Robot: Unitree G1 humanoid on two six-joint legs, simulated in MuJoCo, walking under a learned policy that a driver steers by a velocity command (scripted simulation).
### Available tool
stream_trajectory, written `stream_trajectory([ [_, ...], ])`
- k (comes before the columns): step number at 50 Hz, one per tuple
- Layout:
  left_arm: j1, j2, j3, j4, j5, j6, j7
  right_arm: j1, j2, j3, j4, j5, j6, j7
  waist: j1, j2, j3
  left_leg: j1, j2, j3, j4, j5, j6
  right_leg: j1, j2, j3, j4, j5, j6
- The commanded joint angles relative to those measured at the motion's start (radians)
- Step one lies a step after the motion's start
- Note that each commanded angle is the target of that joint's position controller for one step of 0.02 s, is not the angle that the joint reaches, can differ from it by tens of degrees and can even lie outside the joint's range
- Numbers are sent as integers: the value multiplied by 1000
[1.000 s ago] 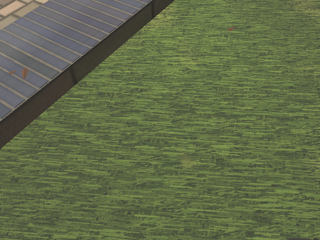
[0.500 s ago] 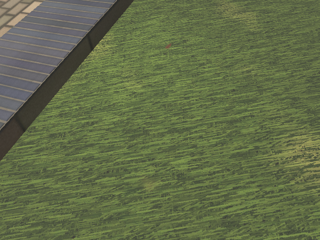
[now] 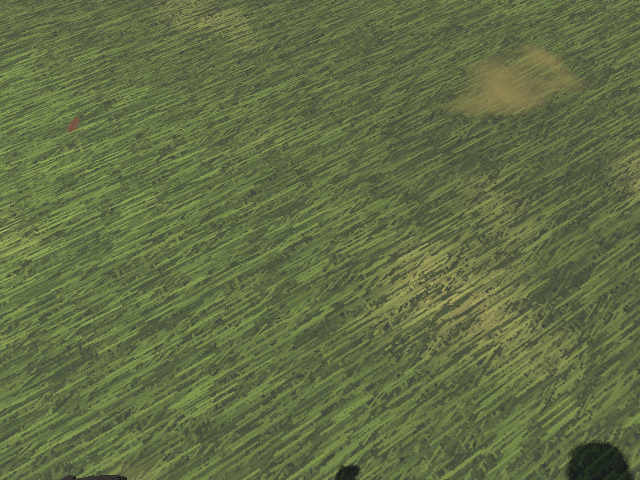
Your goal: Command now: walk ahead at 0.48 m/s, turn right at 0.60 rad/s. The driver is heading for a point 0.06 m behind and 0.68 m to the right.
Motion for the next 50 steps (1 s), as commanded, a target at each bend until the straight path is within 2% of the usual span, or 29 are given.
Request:
stream_trajectory([
  [1, -109, 32, 1, -118, -2, -14, -22, -48, -191, -41, -65, 16, -5, -7, 26, 109, 37, -46, 271, -37, -37, 561, 135, 66, 25, -51, -100, 20, -35],
  [3, -76, 74, 21, -125, 3, -6, -25, -42, -223, -49, -67, 21, 9, -12, 70, 136, -14, 5, 279, 5, 89, 889, 115, 172, 87, -100, -120, -71, -79],
  [4, 2, 109, 40, -112, 3, -1, -25, -39, -237, -53, -69, 22, 18, -16, 121, 147, -68, 7, 275, 23, 223, 1030, 105, 284, 126, -122, -126, -112, -108],
  [5, 154, 153, 68, -74, 0, 4, -18, -48, -234, -49, -75, 26, 24, -20, 208, 128, -147, -72, 256, 45, 417, 1039, 82, 507, 159, -123, -179, -61, -146],
  [6, 325, 214, 99, -31, -4, 18, 2, -37, -201, -33, -89, 9, 20, -23, 286, 58, -229, -296, 219, 44, 703, 792, 45, 809, 108, -2, -193, -69, -189],
  [7, 289, 333, 110, -39, -13, 11, 12, 78, -44, 19, -152, -33, -1, -4, 139, -238, -338, -725, 24, -17, 1083, -223, -7, 1127, -181, 581, -265, -251, -373],
  [8, 326, 249, 85, -74, -5, -6, 8, -18, -127, 10, -159, -4, -37, 9, 219, -130, -474, -812, -3, -244, 1197, -287, 6, 1158, -241, 828, -414, -378, -413],
  [9, 289, 199, 68, -57, 7, -21, 3, -125, -175, -4, -195, 33, -54, 16, 228, -77, -314, -888, 41, -252, 1181, -187, 23, 1054, -209, 684, -451, -316, -353],
  [10, 227, 183, 61, -56, 3, -29, 3, -145, -162, 4, -204, 27, -65, 12, 179, 1, -206, -860, 82, -244, 1089, -96, 32, 894, -166, 566, -459, -217, -322],
  [11, 157, 161, 53, -65, 7, -31, 5, -144, -159, 1, -194, 3, -66, 6, 134, 39, -146, -801, 111, -242, 1007, -50, 23, 757, -128, 480, -468, -107, -299],
  [12, 111, 141, 44, -81, 22, -33, 8, -121, -168, -5, -188, -6, -57, 6, 95, 18, -122, -731, 132, -250, 967, -17, 17, 660, -99, 423, -490, -18, -292],
  [13, 88, 137, 42, -86, 26, -34, 10, -105, -167, -6, -185, -11, -45, 7, 74, 2, -111, -692, 136, -248, 939, 0, 5, 600, -86, 403, -513, 23, -295],
  [14, 82, 137, 42, -80, 21, -37, 14, -97, -155, -5, -182, -18, -34, 8, 64, 4, -101, -678, 137, -235, 906, 11, -12, 555, -78, 376, -527, 68, -301],
  [15, 89, 139, 41, -69, 15, -39, 20, -102, -141, -1, -182, -24, -24, 7, 61, 7, -86, -668, 134, -223, 869, 31, -30, 508, -68, 342, -536, 102, -303],
  [18, 107, 170, 50, -43, 20, -30, 44, -206, -109, 9, -220, -37, -13, 1, 77, 5, -34, -648, 89, -188, 682, 177, -73, 405, -6, 228, -504, 340, -268],
  [20, 132, 175, 53, -23, 11, -13, 55, -274, -81, 20, -236, -36, -15, 5, 107, -14, -52, -566, 36, -170, 517, 317, -73, 372, 49, 178, -454, 353, -213],
  [23, 190, 181, 57, 8, 3, 7, 65, -348, -88, 17, -260, -18, -13, 16, 140, -37, -83, -504, -21, -188, 381, 410, -62, 412, 38, 248, -407, 248, -172],
  [26, 176, 159, 54, 9, 4, 21, 74, -327, -135, -4, -261, -18, -14, 20, 114, -69, -99, -505, -21, -244, 301, 314, -29, 530, 8, 364, -286, 210, -152],
  [28, 125, 133, 47, -11, 2, 27, 77, -240, -146, -16, -241, -28, -24, 15, 62, -77, -130, -398, 2, -227, 205, 388, 9, 550, 46, 380, -155, 188, -111],
  [29, 137, 83, 31, -32, 13, 25, 74, -182, -187, -23, -244, -46, -29, 7, 51, 5, -235, -189, 131, -315, 225, 653, 67, 480, 113, 326, 32, 34, -68],
  [30, 316, 23, 14, -10, 26, 25, 71, -161, -208, -18, -258, -66, -17, -1, 126, 240, -341, 103, 390, -568, 291, 1094, 218, 244, 244, 227, 306, -672, 2],
  [31, 433, 120, 23, 0, 7, 26, 64, -121, -208, -30, -239, -33, 8, 6, 137, 333, -445, 167, 528, -832, 250, 847, 339, 124, 209, 189, 501, -712, 40],
  [32, 352, 194, 48, 16, -6, 42, 68, -171, -149, -17, -268, -22, 22, 2, 108, 201, -356, 84, 456, -761, 201, 586, 312, 75, 155, 184, 586, -606, 77],
  [33, 256, 213, 56, 2, -9, 61, 74, -196, -106, -4, -272, -22, 36, -3, 87, 130, -266, -10, 379, -617, 166, 316, 251, 44, 119, 136, 579, -512, 88],
  [34, 211, 202, 57, -10, -7, 79, 79, -223, -93, 4, -271, -24, 47, -6, 88, 116, -198, -118, 321, -540, 115, 106, 217, 48, 91, 111, 548, -454, 92],
  [35, 193, 179, 54, -28, -3, 87, 78, -245, -109, 1, -260, -24, 52, -9, 106, 158, -137, -219, 283, -485, 65, -4, 199, 71, 68, 84, 498, -421, 88],
  [37, 196, 120, 39, -33, 3, 80, 71, -229, -130, -11, -242, -26, 43, -15, 101, 209, -101, -294, 234, -383, -8, -71, 188, 130, 64, 24, 406, -388, 72],
  [42, 111, 90, 27, -61, 14, 47, 51, -188, -169, -36, -209, -4, 16, -13, 69, 161, -118, -227, 313, -341, -70, -105, 233, 129, 0, 19, 203, -317, 29],
  [50, 103, 95, 27, -49, 5, 44, 19, -200, -218, -56, -173, 24, 32, 21, 88, 154, -79, -272, 328, -180, -49, -139, 184, 334, 18, -80, -112, -255, -29],
])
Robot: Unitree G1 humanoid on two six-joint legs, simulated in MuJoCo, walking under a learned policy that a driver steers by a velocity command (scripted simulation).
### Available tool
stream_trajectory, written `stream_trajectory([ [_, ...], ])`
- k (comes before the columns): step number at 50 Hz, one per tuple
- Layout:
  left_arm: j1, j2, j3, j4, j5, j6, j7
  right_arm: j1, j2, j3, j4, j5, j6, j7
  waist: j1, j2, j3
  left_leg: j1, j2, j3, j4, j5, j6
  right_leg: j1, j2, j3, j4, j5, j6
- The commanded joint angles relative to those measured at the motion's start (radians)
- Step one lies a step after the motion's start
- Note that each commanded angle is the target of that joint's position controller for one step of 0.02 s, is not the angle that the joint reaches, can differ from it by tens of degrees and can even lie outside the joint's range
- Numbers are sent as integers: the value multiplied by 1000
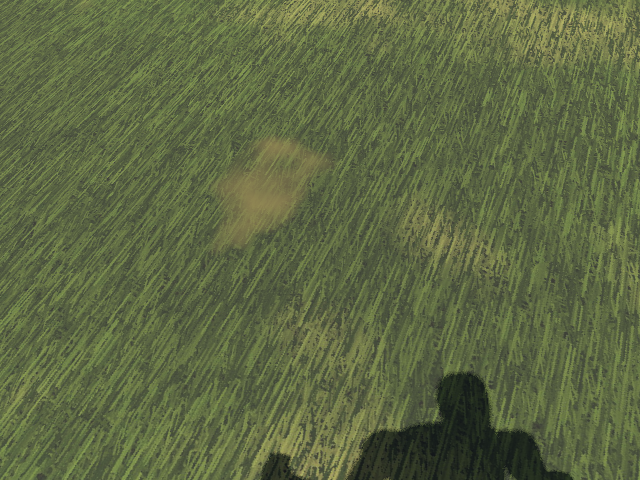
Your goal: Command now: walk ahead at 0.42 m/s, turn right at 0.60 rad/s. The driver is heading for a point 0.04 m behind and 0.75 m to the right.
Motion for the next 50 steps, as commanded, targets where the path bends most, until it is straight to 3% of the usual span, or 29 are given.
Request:
stream_trajectory([
  [1, 46, 83, 28, -43, -1, -12, -8, -95, -165, -39, -65, 16, -2, 7, 66, 87, -33, -32, 251, -171, -133, -325, 153, 138, 26, -66, -143, 41, -34],
  [2, 93, 87, 35, -18, -1, -12, -7, -95, -146, -33, -60, 13, 3, 7, 86, 69, -34, -79, 226, -134, -71, -358, 130, 224, 55, -87, -184, 39, -49],
  [3, 182, 114, 51, 19, -8, -11, 0, -92, -98, -18, -57, 1, 5, 9, 117, 18, -40, -152, 175, -77, 68, -372, 95, 341, 74, -62, -231, -4, -78],
  [4, 311, 197, 78, 43, -13, -16, 12, -130, -20, 10, -81, -27, 2, 16, 165, -201, -44, -351, 68, 33, 475, -356, 17, 489, -98, 238, -370, -119, -164],
  [5, 302, 326, 94, 6, -3, -38, 5, -179, -10, 14, -154, -29, -18, 15, 136, -316, 7, -723, -83, -79, 720, -458, -18, 565, -267, 739, -513, -345, -336],
  [6, 270, 247, 75, -7, 6, -65, -3, -205, -86, 0, -156, 1, -44, 18, 146, -199, 17, -779, -23, -216, 806, -402, 4, 541, -290, 747, -554, -353, -357],
  [7, 223, 186, 52, -14, 7, -84, -4, -187, -112, -9, -147, 13, -63, 26, 110, -189, 47, -775, 10, -230, 782, -291, 21, 522, -257, 649, -536, -248, -321],
  [9, 165, 141, 35, -25, -2, -84, 1, -173, -113, -12, -112, -28, -78, 28, 82, -133, 38, -686, 36, -221, 678, -141, 1, 478, -177, 475, -511, -13, -258],
  [12, 168, 148, 34, -27, 8, -81, 24, -216, -70, -3, -112, -30, -74, 34, 74, -106, 16, -576, -5, -195, 532, 22, -40, 427, -114, 352, -515, 239, -228],
  [15, 194, 159, 40, -5, 2, -76, 42, -296, -22, 16, -128, -21, -67, 34, 98, -115, 33, -470, -49, -188, 333, 156, -59, 350, -66, 277, -506, 279, -196],
  [17, 229, 161, 44, 18, -4, -73, 46, -358, -13, 22, -150, -15, -67, 40, 121, -127, 52, -420, -67, -188, 251, 203, -58, 318, -63, 280, -501, 267, -186],
  [20, 250, 159, 48, 45, -14, -71, 49, -385, -31, 18, -170, -10, -74, 46, 121, -128, 67, -373, -65, -223, 179, 226, -38, 334, -91, 334, -469, 254, -171],
  [23, 231, 166, 58, 56, -11, -59, 54, -323, -65, 3, -159, -10, -82, 42, 87, -153, 52, -291, -63, -224, 161, 138, -6, 384, -115, 373, -399, 366, -148],
  [24, 216, 161, 57, 52, -8, -54, 52, -256, -84, -9, -144, -13, -85, 35, 53, -165, 15, -193, -79, -200, 148, 105, 13, 383, -97, 368, -331, 491, -135],
  [25, 197, 140, 49, 43, -3, -52, 48, -134, -113, -27, -115, -17, -86, 26, -9, -153, -71, -8, -69, -189, 129, 129, 43, 348, -39, 329, -182, 584, -104],
  [26, 180, 96, 30, 12, 14, -50, 43, 41, -158, -38, -97, -34, -85, 17, -84, -90, -244, 308, 69, -322, 182, 82, 102, 193, 23, 299, 85, 439, -70],
  [27, 347, -25, -2, -5, -4, -61, 39, 132, -233, -53, -70, -46, -73, 17, -9, 267, -424, 680, 338, -814, 97, -110, 264, -175, 182, 211, 467, -219, 6],
  [28, 361, 75, 10, 18, -32, -69, 39, 116, -150, -35, -74, -25, -69, 23, -14, 275, -406, 648, 374, -1001, -18, -326, 276, -297, 122, 242, 619, -262, 14],
  [29, 235, 146, 30, 13, -38, -69, 37, 51, -78, -17, -84, -18, -62, 13, -36, 169, -223, 496, 329, -819, -45, -350, 231, -344, 73, 211, 643, -181, 17],
  [30, 153, 156, 33, -1, -25, -67, 39, 3, -58, -10, -80, -23, -55, 7, -25, 76, -119, 340, 290, -662, -54, -234, 202, -315, 28, 167, 611, -105, 16],
  [31, 102, 143, 34, -13, -8, -68, 38, -23, -42, -6, -68, -30, -51, 5, -7, 51, -52, 213, 250, -561, -74, -111, 191, -278, -1, 157, 562, -63, 12],
  [32, 102, 124, 36, -16, -9, -63, 33, -39, -27, -1, -60, -41, -55, 3, 21, 72, -28, 135, 218, -477, -100, -39, 179, -226, -28, 160, 525, -35, 5],
  [33, 111, 100, 33, -16, -14, -56, 29, -47, -25, -2, -53, -39, -61, 1, 34, 94, -18, 94, 205, -423, -128, -9, 179, -194, -39, 151, 496, -25, 1],
  [36, 62, 46, 17, -46, -10, -40, 24, -45, -54, -14, -22, -22, -77, 0, 42, 71, 28, 53, 225, -320, -191, 86, 206, -234, -61, 130, 390, 1, 8],
  [42, -90, 17, -5, -82, -3, -63, -11, -10, -106, -22, 11, -13, -65, 0, -4, 26, 55, 75, 177, -109, -210, 204, 176, -174, -27, 60, 47, 295, 0],
  [46, -196, 35, -4, -124, -4, -69, -30, 70, -154, -31, 52, 12, -43, 4, -24, 27, 90, 193, 227, -94, -190, 246, 161, -160, 8, 26, -101, 251, -33],
  [48, -168, 70, 12, -128, 6, -69, -33, 80, -180, -34, 66, 19, -28, 0, 17, 51, 50, 254, 239, -71, -83, 506, 141, -71, 55, -14, -146, 165, -64],
  [49, -68, 100, 32, -103, 10, -67, -31, 70, -184, -31, 70, 21, -20, -3, 87, 54, -18, 240, 218, -33, 60, 656, 118, 86, 91, -43, -188, 180, -88],
  [50, 92, 152, 62, -52, 8, -62, -22, 82, -154, -17, 71, 13, -16, -9, 163, 44, -108, 143, 175, 4, 258, 676, 86, 333, 125, -50, -206, 214, -114],
])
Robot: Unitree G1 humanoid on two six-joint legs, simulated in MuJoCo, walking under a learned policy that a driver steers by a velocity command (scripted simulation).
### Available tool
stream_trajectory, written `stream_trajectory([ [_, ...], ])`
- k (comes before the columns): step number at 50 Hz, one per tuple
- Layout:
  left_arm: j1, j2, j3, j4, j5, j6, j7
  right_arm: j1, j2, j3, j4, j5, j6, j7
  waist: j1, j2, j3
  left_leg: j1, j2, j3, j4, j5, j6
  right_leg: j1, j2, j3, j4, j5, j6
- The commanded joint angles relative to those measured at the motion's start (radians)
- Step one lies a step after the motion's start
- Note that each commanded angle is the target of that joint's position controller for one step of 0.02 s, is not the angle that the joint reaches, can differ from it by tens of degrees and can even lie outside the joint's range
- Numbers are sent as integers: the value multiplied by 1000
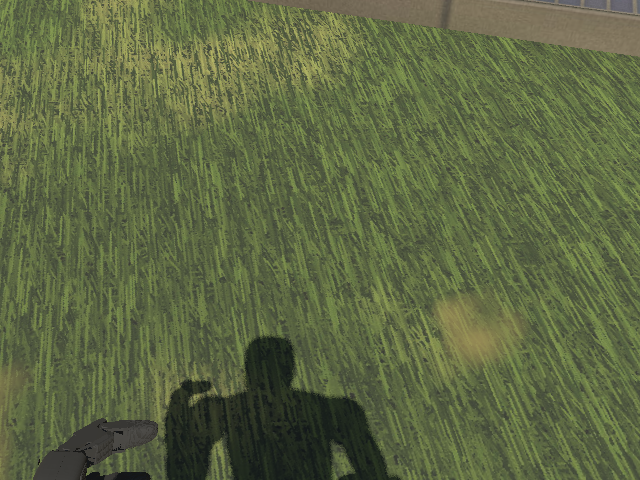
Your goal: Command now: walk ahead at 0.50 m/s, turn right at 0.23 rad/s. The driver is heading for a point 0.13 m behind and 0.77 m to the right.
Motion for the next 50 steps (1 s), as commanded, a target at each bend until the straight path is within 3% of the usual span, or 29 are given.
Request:
stream_trajectory([
  [1, 406, 274, 112, 37, 6, 6, 27, -33, -106, 1, -88, -29, -6, -13, 252, -51, -281, -439, 118, -4, 610, 605, 93, 748, -103, 209, -17, -15, -124],
  [2, 376, 337, 111, 27, 4, 2, 29, 54, -15, 36, -107, -41, -25, -2, 152, -250, -416, -702, -47, -123, 909, -178, 44, 904, -334, 698, -146, -59, -275],
  [3, 347, 232, 79, 6, 12, -10, 21, -37, -123, 9, -96, -7, -37, 4, 204, -116, -400, -772, -18, -262, 1000, -187, 45, 866, -339, 677, -185, 77, -257],
  [4, 294, 202, 65, 12, 20, -20, 18, -112, -138, 4, -123, 14, -43, 5, 191, -103, -264, -807, 16, -248, 1001, -127, 50, 746, -306, 485, -171, 339, -230],
  [5, 243, 172, 58, 21, 14, -26, 16, -126, -119, 9, -118, -1, -45, -3, 155, -44, -207, -788, 54, -245, 934, -67, 50, 640, -253, 360, -160, 480, -199],
  [6, 198, 144, 51, 23, 11, -27, 15, -124, -117, 5, -110, -17, -39, -7, 123, -39, -163, -748, 74, -243, 875, -32, 43, 541, -218, 285, -182, 525, -181],
  [7, 170, 133, 46, 23, 20, -31, 17, -102, -108, 5, -101, -18, -25, -7, 90, -53, -157, -672, 86, -249, 851, 1, 36, 456, -204, 247, -214, 545, -173],
  [10, 119, 137, 47, 48, 24, -45, 24, -62, -60, 15, -78, -28, 12, -13, 41, -44, -142, -573, 65, -230, 726, 86, 0, 327, -181, 152, -282, 610, -189],
  [13, 101, 141, 46, 83, 26, -40, 39, -136, -28, 30, -91, -42, 20, -16, 55, -66, -122, -523, 50, -219, 501, 240, -8, 292, -132, 58, -285, 591, -158],
  [15, 139, 156, 49, 115, 25, -32, 44, -199, -40, 30, -104, -41, 18, -12, 89, -63, -128, -497, 26, -216, 403, 339, -5, 314, -128, 63, -275, 560, -147],
  [18, 156, 189, 57, 147, 11, -13, 44, -260, -72, 19, -130, -41, 18, -14, 103, -66, -109, -509, -4, -232, 325, 300, 11, 353, -153, 132, -220, 488, -142],
  [21, 123, 179, 56, 151, -11, 8, 54, -221, -96, 3, -121, -48, 14, -13, 59, -66, -107, -420, -29, -224, 167, 354, 49, 346, -128, 203, -112, 286, -95],
  [22, 143, 154, 50, 153, -6, 10, 58, -199, -126, -7, -115, -54, 9, -18, 56, -35, -119, -325, 14, -255, 106, 540, 74, 308, -76, 198, -50, 183, -53],
  [23, 180, 101, 35, 140, 17, 7, 60, -176, -191, -19, -127, -67, 10, -30, 80, 99, -187, -173, 175, -383, 132, 863, 136, 215, 18, 141, 99, -56, 1],
  [24, 264, 66, 27, 147, 15, 10, 68, -155, -208, -27, -126, -69, 28, -36, 85, 292, -242, -38, 357, -557, 110, 987, 308, 29, 130, 56, 310, -529, 70],
  [25, 241, 148, 49, 149, 1, 19, 71, -126, -153, -15, -127, -59, 36, -36, 44, 249, -270, -40, 393, -639, 57, 855, 372, -38, 112, 89, 509, -634, 101],
  [26, 214, 188, 68, 148, -13, 34, 75, -159, -124, -6, -133, -56, 37, -37, 53, 184, -230, -72, 354, -577, 45, 717, 346, -82, 79, 108, 614, -573, 110],
  [28, 203, 179, 78, 154, -13, 74, 88, -264, -89, 2, -151, -46, 41, -42, 86, 145, -155, -188, 290, -450, 4, 506, 290, -87, 28, 108, 633, -454, 137],
  [30, 195, 139, 73, 142, -12, 95, 90, -308, -87, 2, -148, -55, 50, -47, 101, 171, -111, -291, 241, -349, -43, 414, 271, -21, 20, 58, 568, -377, 155],
  [35, 137, 95, 56, 96, -5, 88, 70, -308, -129, -17, -125, -50, 62, -61, 72, 176, -152, -262, 258, -232, -45, 487, 281, 94, -11, 3, 310, -291, 145],
  [39, 149, 123, 67, 87, -3, 95, 44, -306, -163, -31, -109, -32, 73, -54, 84, 176, -153, -241, 293, -207, -15, 446, 258, 181, -6, -38, 154, -243, 103],
  [41, 206, 124, 78, 113, -5, 99, 35, -314, -160, -35, -99, -9, 77, -46, 120, 151, -152, -326, 272, -168, 15, 145, 196, 314, 23, -78, 12, -164, 48],
  [42, 267, 144, 92, 142, -6, 100, 39, -301, -121, -28, -89, -6, 77, -41, 139, 110, -148, -426, 233, -133, 89, -35, 149, 422, 45, -65, -27, -198, 10],
  [43, 364, 200, 113, 167, -12, 97, 51, -318, -52, -10, -95, -18, 77, -29, 171, -74, -108, -608, 138, -32, 352, -158, 72, 520, -80, 152, -183, -340, -72],
  [44, 391, 327, 132, 145, -9, 77, 54, -406, -19, 0, -174, -38, 64, -26, 180, -286, -52, -917, -37, -61, 628, -266, 12, 534, -303, 634, -331, -564, -250],
  [45, 341, 277, 114, 124, 26, 36, 45, -484, -84, -21, -192, -19, 39, -25, 202, -168, -21, -965, -18, -245, 724, -180, 41, 475, -321, 709, -420, -667, -278],
  [46, 274, 239, 99, 118, 27, 8, 50, -452, -117, -34, -185, 0, 21, -21, 150, -165, 4, -967, 10, -272, 712, -56, 66, 464, -296, 633, -430, -650, -229],
  [48, 219, 177, 79, 116, -4, -8, 62, -383, -131, -47, -132, -28, -1, -25, 113, -140, -11, -919, 35, -275, 650, 107, 55, 486, -224, 488, -405, -486, -148],
  [50, 250, 156, 68, 122, 4, -14, 71, -383, -103, -45, -118, -34, -17, -16, 111, -113, -30, -857, 14, -261, 594, 232, 39, 484, -174, 409, -406, -352, -127],
])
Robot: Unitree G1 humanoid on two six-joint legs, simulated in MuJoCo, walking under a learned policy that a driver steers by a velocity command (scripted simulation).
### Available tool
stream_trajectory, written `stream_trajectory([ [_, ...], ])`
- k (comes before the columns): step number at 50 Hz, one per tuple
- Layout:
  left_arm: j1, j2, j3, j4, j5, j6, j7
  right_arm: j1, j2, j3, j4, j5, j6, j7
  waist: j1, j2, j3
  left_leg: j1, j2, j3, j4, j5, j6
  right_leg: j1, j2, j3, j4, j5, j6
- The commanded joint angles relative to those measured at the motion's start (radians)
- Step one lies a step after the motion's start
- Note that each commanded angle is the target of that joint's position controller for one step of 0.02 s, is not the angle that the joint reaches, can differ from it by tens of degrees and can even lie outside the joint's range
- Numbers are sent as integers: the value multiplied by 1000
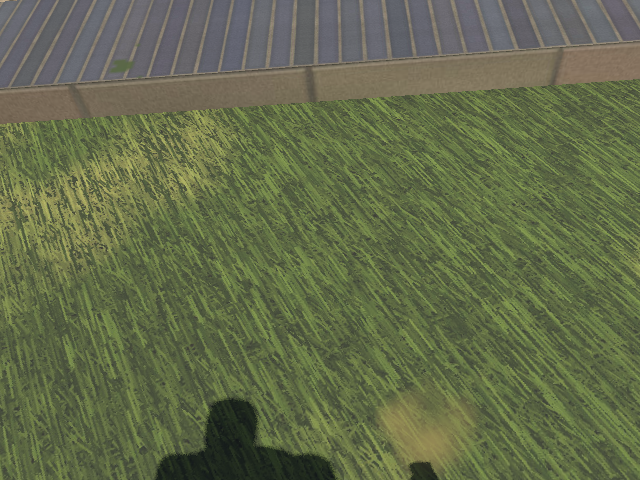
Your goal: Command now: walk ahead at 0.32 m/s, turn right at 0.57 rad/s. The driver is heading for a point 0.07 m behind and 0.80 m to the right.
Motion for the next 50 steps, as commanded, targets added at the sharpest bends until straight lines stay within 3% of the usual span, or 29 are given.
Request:
stream_trajectory([
  [1, -8, 159, 33, -62, 2, -39, 18, -113, -83, -25, -73, -6, -49, 9, 3, -162, -4, -221, 14, -54, -68, 169, -14, 182, -216, 324, -284, -134, -141],
  [6, 49, 184, 42, -43, -5, -43, 24, -181, -48, -9, -95, 3, -60, 22, 34, -181, 26, -129, -26, -56, -298, 276, -53, 127, -182, 270, -269, -34, -135],
  [11, 93, 194, 47, -21, -15, -33, 21, -252, -50, 6, -138, 12, -80, 39, 66, -168, 58, -58, -35, -62, -433, 244, -52, 112, -194, 320, -210, -6, -141],
  [14, 70, 196, 49, -27, -14, -24, 19, -184, -91, -4, -130, 15, -97, 44, 27, -208, 30, 83, -49, -55, -468, 192, -22, 105, -201, 368, -145, 110, -124],
  [16, 43, 159, 37, -42, -11, -19, 18, -18, -132, -25, -87, 7, -106, 35, -56, -208, -49, 326, -48, -36, -526, 202, 26, 60, -140, 344, -4, 243, -84],
  [17, 21, 108, 19, -63, 4, -20, 13, 142, -179, -41, -64, -6, -109, 26, -130, -137, -182, 583, 80, -153, -501, 163, 85, -55, -75, 278, 247, 206, -45],
  [18, 104, 31, -3, -102, -12, -33, 13, 286, -278, -65, -37, -21, -95, 21, -113, 183, -345, 934, 324, -570, -567, -42, 230, -392, 79, 141, 602, -163, 37],
  [19, 135, 103, 8, -94, -35, -42, 17, 262, -204, -46, -28, -5, -91, 29, -92, 252, -305, 913, 390, -771, -669, -233, 261, -550, 30, 147, 781, -336, 45],
  [20, 62, 178, 27, -87, -41, -41, 15, 199, -122, -24, -50, 1, -86, 26, -101, 147, -158, 786, 351, -629, -683, -255, 223, -600, -28, 143, 837, -257, 41],
  [21, 7, 182, 30, -92, -32, -37, 15, 146, -88, -14, -61, -4, -78, 22, -88, 80, -79, 668, 307, -478, -689, -143, 192, -577, -70, 105, 830, -181, 40],
  [22, -30, 166, 30, -100, -21, -36, 11, 115, -56, -4, -57, -9, -72, 19, -76, 54, -21, 571, 268, -379, -712, -31, 180, -555, -95, 95, 790, -126, 40],
  [23, -40, 146, 31, -106, -18, -32, 5, 102, -42, 3, -54, -17, -73, 15, -57, 67, -1, 509, 241, -300, -732, 48, 168, -518, -122, 92, 757, -87, 37],
  [26, -64, 81, 15, -134, -23, -19, -7, 107, -61, -3, -36, -11, -82, 12, -45, 63, 24, 446, 227, -159, -784, 208, 183, -514, -145, 56, 693, -37, 44],
  [30, -135, 63, 1, -178, -14, -23, -26, 105, -104, -13, -31, -7, -81, 10, -48, 31, 29, 449, 210, 0, -805, 379, 186, -513, -144, 15, 489, 143, 57],
  [33, -244, 48, -9, -213, -14, -31, -51, 137, -125, -15, -29, 1, -72, 4, -86, 11, 49, 457, 190, 98, -804, 414, 158, -446, -114, -55, 308, 270, 43],
  [36, -298, 62, -4, -248, -16, -27, -68, 185, -160, -23, -16, 17, -55, 2, -86, 11, 57, 550, 222, 142, -758, 549, 136, -418, -86, -89, 217, 239, 10],
  [38, -260, 105, 17, -254, -11, -21, -72, 194, -193, -32, -19, 24, -38, -4, -41, 42, 9, 610, 229, 178, -625, 871, 116, -322, -21, -139, 202, 140, -31],
  [39, -177, 140, 36, -238, -11, -17, -72, 196, -206, -35, -23, 25, -27, -8, 12, 51, -43, 611, 225, 194, -486, 1000, 107, -211, 19, -161, 195, 98, -58],
  [40, -22, 185, 65, -198, -15, -12, -64, 187, -197, -30, -29, 27, -21, -13, 101, 33, -120, 527, 203, 216, -286, 994, 82, 15, 55, -162, 142, 149, -96],
  [41, 142, 251, 95, -157, -20, 3, -43, 207, -152, -11, -42, 3, -25, -15, 168, -56, -207, 295, 166, 213, 14, 700, 42, 320, -18, -11, 133, 128, -144],
  [42, 83, 365, 103, -172, -27, -6, -37, 308, -2, 39, -106, -32, -49, 2, 15, -332, -299, -134, -42, 129, 379, -268, -10, 606, -292, 588, 31, -64, -331],
  [43, 121, 278, 78, -205, -19, -24, -43, 202, -96, 27, -116, 4, -86, 17, 102, -214, -420, -230, -54, -92, 481, -296, 5, 640, -344, 798, -109, -195, -361],
  [44, 85, 229, 61, -189, -8, -40, -46, 105, -138, 15, -150, 39, -105, 25, 108, -165, -266, -304, -8, -97, 456, -193, 24, 539, -315, 656, -137, -126, -303],
  [45, 26, 208, 53, -189, -11, -49, -46, 92, -122, 23, -153, 29, -115, 21, 60, -82, -170, -266, 35, -94, 361, -105, 33, 384, -271, 537, -139, -18, -270],
  [46, -44, 183, 44, -199, -7, -50, -44, 95, -119, 20, -141, 4, -116, 15, 16, -48, -116, -201, 63, -94, 275, -61, 25, 249, -234, 448, -145, 98, -246],
  [47, -87, 162, 35, -215, 8, -52, -40, 117, -127, 14, -134, -4, -106, 15, -19, -67, -95, -131, 83, -102, 234, -32, 18, 155, -206, 389, -165, 191, -239],
  [48, -107, 159, 32, -220, 12, -52, -37, 133, -125, 12, -133, -8, -93, 17, -39, -80, -86, -95, 85, -98, 201, -18, 6, 99, -195, 368, -185, 236, -242],
  [50, -104, 166, 33, -207, 2, -57, -26, 129, -98, 18, -135, -22, -73, 17, -50, -71, -62, -69, 79, -71, 120, 16, -31, 6, -176, 302, -204, 322, -250],
])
